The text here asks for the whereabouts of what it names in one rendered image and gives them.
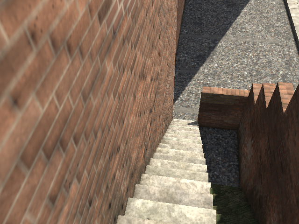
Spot stairs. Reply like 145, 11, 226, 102
117, 119, 217, 224

